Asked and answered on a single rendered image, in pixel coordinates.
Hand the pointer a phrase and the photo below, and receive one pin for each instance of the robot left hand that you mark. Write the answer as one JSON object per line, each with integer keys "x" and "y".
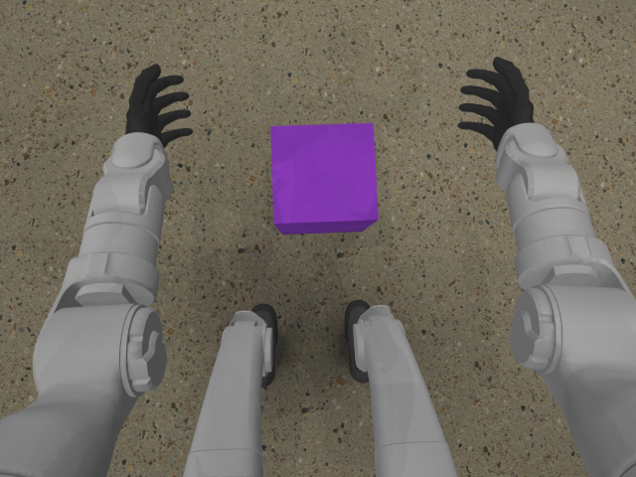
{"x": 142, "y": 115}

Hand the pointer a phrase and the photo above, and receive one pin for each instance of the robot right forearm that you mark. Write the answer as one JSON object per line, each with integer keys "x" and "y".
{"x": 549, "y": 217}

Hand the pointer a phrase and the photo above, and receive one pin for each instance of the robot left upper arm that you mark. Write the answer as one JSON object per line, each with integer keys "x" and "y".
{"x": 92, "y": 365}

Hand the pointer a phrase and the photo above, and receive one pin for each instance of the robot left forearm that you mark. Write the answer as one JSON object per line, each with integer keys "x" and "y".
{"x": 122, "y": 232}

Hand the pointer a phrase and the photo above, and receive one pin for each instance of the robot thigh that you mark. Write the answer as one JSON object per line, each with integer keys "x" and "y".
{"x": 227, "y": 440}
{"x": 408, "y": 438}

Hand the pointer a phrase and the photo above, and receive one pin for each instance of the robot right thigh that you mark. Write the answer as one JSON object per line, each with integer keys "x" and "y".
{"x": 408, "y": 438}

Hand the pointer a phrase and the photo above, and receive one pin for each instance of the robot right upper arm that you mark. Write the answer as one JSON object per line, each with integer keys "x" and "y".
{"x": 581, "y": 340}

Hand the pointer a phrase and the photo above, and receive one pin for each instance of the robot left thigh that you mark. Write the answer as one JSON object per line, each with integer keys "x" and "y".
{"x": 227, "y": 440}

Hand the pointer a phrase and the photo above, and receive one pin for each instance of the carton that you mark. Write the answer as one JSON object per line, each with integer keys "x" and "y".
{"x": 324, "y": 178}

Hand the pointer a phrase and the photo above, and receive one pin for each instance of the robot right hand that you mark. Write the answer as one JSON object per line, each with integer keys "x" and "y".
{"x": 511, "y": 100}

